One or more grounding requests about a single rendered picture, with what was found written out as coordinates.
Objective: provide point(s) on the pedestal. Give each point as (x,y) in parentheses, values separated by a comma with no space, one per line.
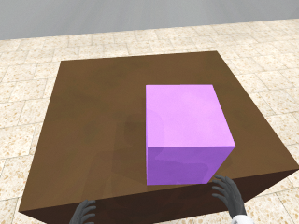
(92,144)

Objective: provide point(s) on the right robot hand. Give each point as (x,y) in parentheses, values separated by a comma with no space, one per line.
(232,197)

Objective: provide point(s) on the carton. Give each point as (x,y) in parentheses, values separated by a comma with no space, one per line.
(187,136)

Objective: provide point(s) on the left robot hand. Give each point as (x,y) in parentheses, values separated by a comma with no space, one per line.
(81,210)

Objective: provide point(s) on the right robot forearm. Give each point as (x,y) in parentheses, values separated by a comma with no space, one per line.
(242,219)

